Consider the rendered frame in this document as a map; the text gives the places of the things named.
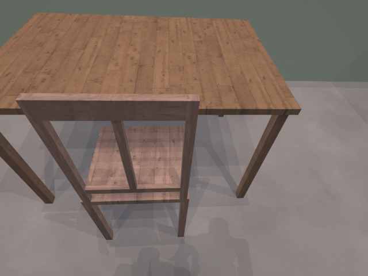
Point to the table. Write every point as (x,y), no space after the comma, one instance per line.
(222,60)

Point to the chair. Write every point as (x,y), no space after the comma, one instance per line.
(130,164)

